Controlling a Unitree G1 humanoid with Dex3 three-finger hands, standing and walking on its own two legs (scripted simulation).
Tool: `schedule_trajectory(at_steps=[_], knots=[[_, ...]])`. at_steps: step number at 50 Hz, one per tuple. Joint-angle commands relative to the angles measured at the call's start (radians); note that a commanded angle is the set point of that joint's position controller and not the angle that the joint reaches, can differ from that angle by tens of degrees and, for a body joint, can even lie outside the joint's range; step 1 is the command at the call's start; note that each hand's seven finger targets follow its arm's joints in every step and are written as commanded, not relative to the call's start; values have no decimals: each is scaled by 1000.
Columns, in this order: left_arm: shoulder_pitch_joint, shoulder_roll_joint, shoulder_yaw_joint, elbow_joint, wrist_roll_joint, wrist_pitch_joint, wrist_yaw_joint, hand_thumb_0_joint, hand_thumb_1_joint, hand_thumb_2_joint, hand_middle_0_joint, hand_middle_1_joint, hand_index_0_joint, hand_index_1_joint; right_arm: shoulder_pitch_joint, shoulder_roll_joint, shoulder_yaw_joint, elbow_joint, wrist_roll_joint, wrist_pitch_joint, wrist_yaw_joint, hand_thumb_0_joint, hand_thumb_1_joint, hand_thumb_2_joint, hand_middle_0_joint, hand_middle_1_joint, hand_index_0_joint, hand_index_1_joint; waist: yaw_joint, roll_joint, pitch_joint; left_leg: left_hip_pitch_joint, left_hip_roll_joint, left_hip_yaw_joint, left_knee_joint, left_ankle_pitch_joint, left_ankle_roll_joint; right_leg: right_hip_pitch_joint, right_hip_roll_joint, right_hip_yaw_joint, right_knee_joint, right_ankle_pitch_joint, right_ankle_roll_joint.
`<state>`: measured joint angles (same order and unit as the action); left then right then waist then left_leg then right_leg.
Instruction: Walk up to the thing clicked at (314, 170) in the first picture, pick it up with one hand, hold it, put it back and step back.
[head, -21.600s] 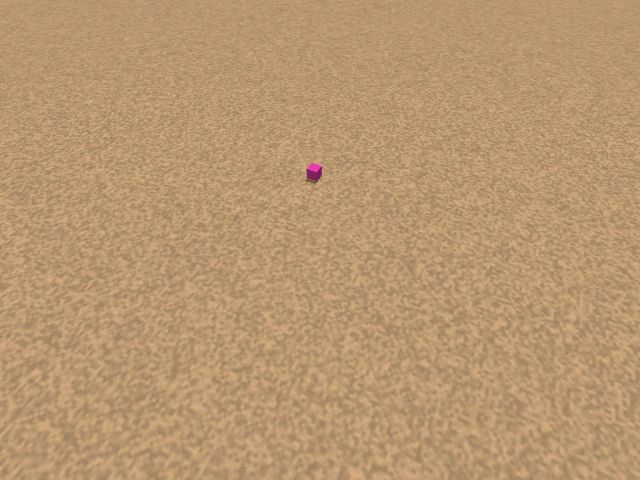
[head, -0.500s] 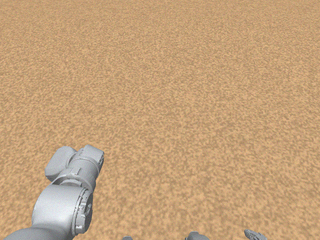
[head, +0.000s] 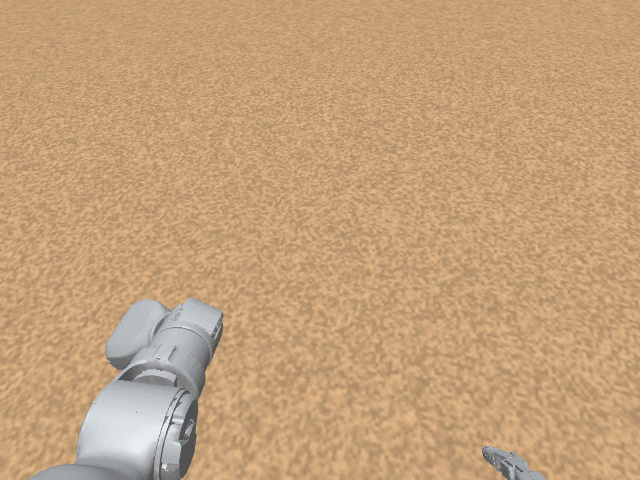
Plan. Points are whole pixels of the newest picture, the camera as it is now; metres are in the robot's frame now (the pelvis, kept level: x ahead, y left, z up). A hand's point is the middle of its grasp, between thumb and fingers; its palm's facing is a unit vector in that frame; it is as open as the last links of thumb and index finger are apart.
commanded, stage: hold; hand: left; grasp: from above
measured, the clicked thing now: (165, 350) +0.33 +0.24 -0.08
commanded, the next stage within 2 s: crouch in 1.40 s
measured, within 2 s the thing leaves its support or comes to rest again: neither
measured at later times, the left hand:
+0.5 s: hand (172, 356) +0.30 +0.21 -0.03, palm faces -0.08 -0.44 -0.89, open 8.2 cm
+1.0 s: hand (168, 350) +0.30 +0.21 -0.02, palm faces -0.08 -0.44 -0.89, open 8.1 cm
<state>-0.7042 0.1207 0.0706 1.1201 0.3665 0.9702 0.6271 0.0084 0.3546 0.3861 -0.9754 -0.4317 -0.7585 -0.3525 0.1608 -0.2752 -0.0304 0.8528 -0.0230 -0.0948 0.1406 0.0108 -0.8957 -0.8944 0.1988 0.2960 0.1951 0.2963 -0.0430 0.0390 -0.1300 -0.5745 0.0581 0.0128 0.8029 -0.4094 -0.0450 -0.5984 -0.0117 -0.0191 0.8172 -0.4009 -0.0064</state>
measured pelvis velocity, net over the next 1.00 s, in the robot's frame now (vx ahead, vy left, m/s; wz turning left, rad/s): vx -0.01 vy -0.01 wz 0.00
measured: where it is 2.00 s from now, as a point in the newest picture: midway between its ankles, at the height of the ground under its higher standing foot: outside the picture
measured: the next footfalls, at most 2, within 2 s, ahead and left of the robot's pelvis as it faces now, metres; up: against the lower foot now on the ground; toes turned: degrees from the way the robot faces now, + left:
none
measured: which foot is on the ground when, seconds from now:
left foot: down 0.00-1.00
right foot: down 0.00-1.00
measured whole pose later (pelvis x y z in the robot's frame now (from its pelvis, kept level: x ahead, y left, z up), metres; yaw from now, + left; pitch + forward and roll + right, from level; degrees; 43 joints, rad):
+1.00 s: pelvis -0.01 -0.01 +0.01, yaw +0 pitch +7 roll +1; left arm -0.68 0.09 0.01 1.02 0.36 1.06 0.61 0.00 0.35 0.38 -1.02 -0.40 -0.76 -0.36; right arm 0.09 -0.28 0.00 0.84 0.00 -0.10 0.13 0.01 -0.90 -0.90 0.20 0.30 0.19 0.30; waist -0.02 0.04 -0.10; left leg -0.46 0.06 0.01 0.69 -0.34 -0.05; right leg -0.49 0.00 -0.02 0.71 -0.34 -0.01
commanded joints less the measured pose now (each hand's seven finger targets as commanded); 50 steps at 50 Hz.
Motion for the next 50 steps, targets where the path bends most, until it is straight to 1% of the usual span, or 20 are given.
schedule_trajectory(at_steps=[1,4,5,9,10,14,17,19,22,23,24,27,30,35,38,42,44,47,49,50], knots=[[-421,182,-33,-163,57,3,45,0,766,651,-1090,-505,-1055,-544,-43,-147,-46,-104,13,-31,-7,0,-886,-895,200,300,200,300,-7,-68,-334,144,-71,39,-83,324,24,233,41,-8,-111,463,18],[-397,159,-49,-181,54,7,44,0,761,634,-1090,-493,-1055,-532,-54,-142,-40,-107,15,-31,-6,0,-888,-895,200,300,200,300,0,-62,-327,157,-72,40,-95,310,27,235,41,-8,-128,423,17],[-389,179,-37,-185,55,9,41,0,750,627,-1089,-484,-1052,-526,-58,-151,-46,-117,15,-29,-8,0,-890,-896,200,300,200,300,8,-67,-340,157,-69,40,-98,328,26,241,43,-10,-116,433,16],[-405,171,-51,-206,58,18,46,0,754,632,-1089,-485,-1049,-528,-82,-141,-36,-114,16,-31,-8,0,-890,-896,200,300,200,300,12,-28,-299,158,-70,43,-114,294,25,226,42,-6,-141,369,14],[-405,150,-62,-213,55,20,47,0,734,633,-1081,-484,-1039,-530,-81,-139,-32,-118,16,-32,-8,0,-892,-897,200,300,200,300,-3,-61,-307,171,-67,38,-118,281,28,228,45,-7,-148,353,15],[-393,158,-48,-225,40,22,49,0,758,644,-1101,-488,-1058,-535,-100,-143,-39,-126,13,-29,-11,0,-893,-897,200,300,200,300,11,-51,-319,174,-66,41,-123,303,24,244,44,-8,-136,378,16],[-417,154,-57,-240,43,28,50,0,741,627,-1083,-494,-1043,-538,-104,-141,-32,-130,15,-28,-11,0,-894,-898,200,300,200,300,-1,-60,-313,180,-69,40,-123,297,28,245,42,2,-152,399,21],[-399,187,-45,-226,47,37,50,0,740,621,-1084,-483,-1044,-528,-106,-148,-33,-131,16,-27,-13,0,-891,-897,200,300,200,300,11,-70,-304,165,-72,47,-125,277,31,248,39,6,-160,371,22],[-412,155,-69,-253,43,39,46,0,744,607,-1086,-471,-1045,-516,-131,-137,-23,-131,21,-32,-14,0,-890,-897,200,300,200,300,3,-67,-295,188,-71,46,-137,252,32,250,39,11,-192,316,22],[-404,143,-74,-248,47,44,43,0,725,610,-1068,-484,-1029,-527,-128,-138,-23,-136,21,-32,-12,0,-891,-897,200,300,200,300,2,-90,-316,187,-73,45,-132,261,35,260,37,14,-188,344,27],[-391,156,-66,-245,46,49,42,0,743,609,-1078,-498,-1042,-538,-131,-140,-24,-135,21,-33,-13,0,-892,-897,200,300,200,300,14,-89,-319,186,-73,44,-139,260,35,269,38,11,-184,341,26],[-390,145,-74,-259,44,51,39,0,728,581,-1065,-487,-1032,-524,-147,-136,-21,-139,21,-34,-13,0,-892,-897,200,300,200,300,14,-63,-301,195,-70,42,-152,268,31,265,41,7,-188,325,21],[-395,171,-73,-258,53,61,38,0,753,574,-1078,-486,-1047,-521,-157,-136,-16,-138,24,-37,-14,0,-889,-897,200,300,200,300,18,-60,-271,190,-71,45,-159,241,32,258,41,13,-209,277,21],[-420,145,-78,-269,45,68,33,0,759,568,-1093,-464,-1058,-504,-167,-135,-15,-145,24,-36,-13,0,-891,-897,200,300,200,300,6,-87,-305,200,-71,43,-156,262,37,274,37,21,-211,338,27],[-406,152,-72,-241,41,72,32,0,795,585,-1122,-464,-1086,-506,-181,-135,-19,-136,23,-41,-14,0,-890,-897,200,300,200,300,27,-70,-282,188,-69,47,-169,254,31,280,38,15,-212,296,21],[-417,160,-81,-260,55,75,30,0,811,553,-1136,-463,-1104,-500,-187,-131,-12,-146,27,-47,-13,0,-894,-899,200,300,200,300,22,-74,-270,195,-71,44,-179,228,34,269,40,17,-231,245,19],[-428,168,-76,-266,51,77,30,0,815,539,-1140,-440,-1107,-478,-189,-135,-14,-141,28,-46,-15,0,-892,-898,200,300,200,300,23,-69,-279,201,-69,45,-176,247,34,271,41,17,-227,267,19],[-441,134,-96,-289,51,78,20,0,783,557,-1122,-455,-1086,-496,-192,-129,-12,-151,31,-47,-15,0,-895,-899,200,300,200,300,14,-54,-293,220,-69,39,-187,264,33,278,41,11,-222,288,16],[-426,148,-83,-277,49,77,20,0,816,558,-1144,-446,-1109,-486,-196,-128,-17,-146,30,-47,-16,0,-892,-898,200,300,200,300,31,-52,-290,217,-67,41,-188,283,30,292,41,5,-215,312,16],[-425,163,-74,-272,51,76,17,0,807,567,-1147,-440,-1107,-485,-187,-137,-20,-150,30,-43,-16,0,-892,-899,200,300,200,300,22,-70,-308,223,-66,40,-183,305,33,296,42,4,-207,346,17]])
